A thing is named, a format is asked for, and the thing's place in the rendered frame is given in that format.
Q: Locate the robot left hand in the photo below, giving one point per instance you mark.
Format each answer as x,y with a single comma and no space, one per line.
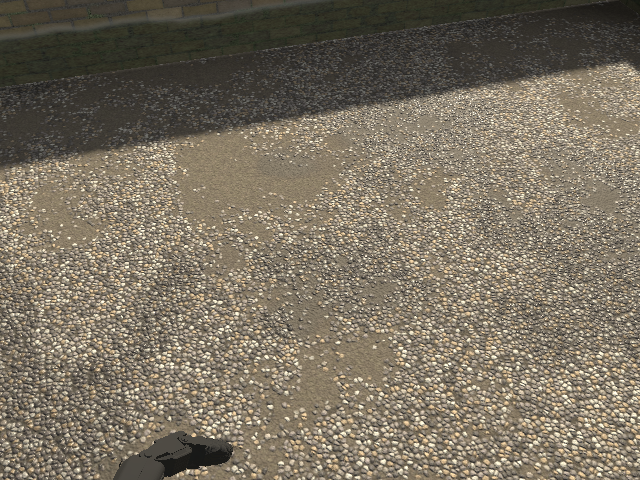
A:
172,454

